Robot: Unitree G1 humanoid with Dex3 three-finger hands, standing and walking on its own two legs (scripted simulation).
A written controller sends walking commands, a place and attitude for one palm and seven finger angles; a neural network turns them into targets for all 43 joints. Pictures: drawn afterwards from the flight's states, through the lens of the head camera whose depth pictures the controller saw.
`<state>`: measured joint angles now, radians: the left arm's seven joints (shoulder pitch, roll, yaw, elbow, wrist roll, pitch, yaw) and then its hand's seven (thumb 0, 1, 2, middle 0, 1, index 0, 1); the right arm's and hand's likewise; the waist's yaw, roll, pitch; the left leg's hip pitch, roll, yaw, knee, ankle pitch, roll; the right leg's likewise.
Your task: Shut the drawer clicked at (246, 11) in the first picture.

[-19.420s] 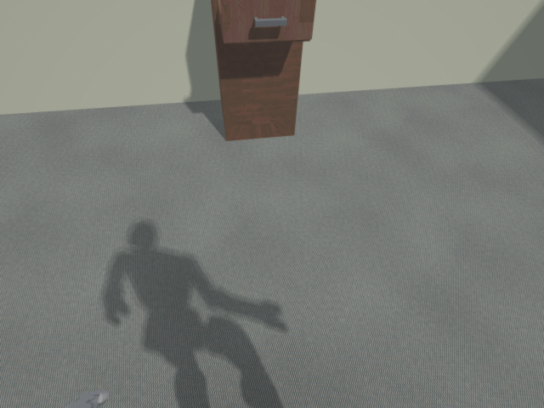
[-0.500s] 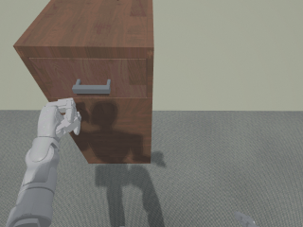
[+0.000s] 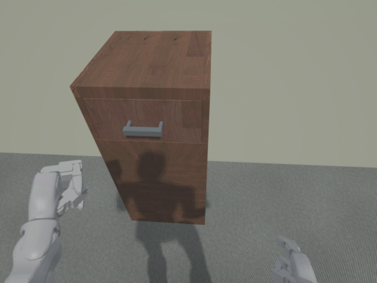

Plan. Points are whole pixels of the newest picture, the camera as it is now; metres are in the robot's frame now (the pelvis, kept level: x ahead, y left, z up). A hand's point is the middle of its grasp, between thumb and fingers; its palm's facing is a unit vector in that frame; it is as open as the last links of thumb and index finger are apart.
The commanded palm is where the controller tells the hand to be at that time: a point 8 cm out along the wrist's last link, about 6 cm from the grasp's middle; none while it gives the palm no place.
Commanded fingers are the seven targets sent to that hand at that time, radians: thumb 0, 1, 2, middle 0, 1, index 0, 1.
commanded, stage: draw the hand back to the body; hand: left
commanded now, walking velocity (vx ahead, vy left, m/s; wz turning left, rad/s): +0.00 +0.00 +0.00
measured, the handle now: (144, 127) +0.57 +0.21 -0.02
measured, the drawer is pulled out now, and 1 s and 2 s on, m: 0.00 0.00 0.00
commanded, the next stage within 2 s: step back with the hand held close in 0.44 s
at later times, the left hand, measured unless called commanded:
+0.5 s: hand (48, 219) +0.17 +0.24 +0.15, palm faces +0.41 -0.83 -0.37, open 3.2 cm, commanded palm +0.12 +0.28 +0.18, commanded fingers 0.00 0.90 0.90 -1.40 -1.60 -1.40 -1.60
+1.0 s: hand (40, 223) +0.17 +0.25 +0.15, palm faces +0.26 -0.83 -0.50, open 3.2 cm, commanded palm +0.11 +0.29 +0.18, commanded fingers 0.00 0.90 0.90 -1.40 -1.60 -1.40 -1.60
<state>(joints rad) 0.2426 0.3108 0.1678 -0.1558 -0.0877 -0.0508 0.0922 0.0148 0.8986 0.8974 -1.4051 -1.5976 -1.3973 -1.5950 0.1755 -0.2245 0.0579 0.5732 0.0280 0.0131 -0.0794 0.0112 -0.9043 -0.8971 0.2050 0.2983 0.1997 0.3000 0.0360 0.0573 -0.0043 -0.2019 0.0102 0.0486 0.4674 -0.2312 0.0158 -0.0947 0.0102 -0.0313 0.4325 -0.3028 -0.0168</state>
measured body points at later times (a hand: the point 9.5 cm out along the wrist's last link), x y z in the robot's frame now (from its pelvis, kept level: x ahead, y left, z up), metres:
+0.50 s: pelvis +0.00 -0.01 +0.00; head -0.02 -0.03 +0.45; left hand +0.15 +0.28 +0.17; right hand +0.19 -0.22 -0.08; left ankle +0.01 +0.11 -0.74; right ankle -0.04 -0.11 -0.74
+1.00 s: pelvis -0.03 +0.02 +0.00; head +0.00 +0.01 +0.45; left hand +0.15 +0.29 +0.18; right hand +0.14 -0.23 -0.09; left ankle +0.01 +0.11 -0.74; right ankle -0.04 -0.11 -0.74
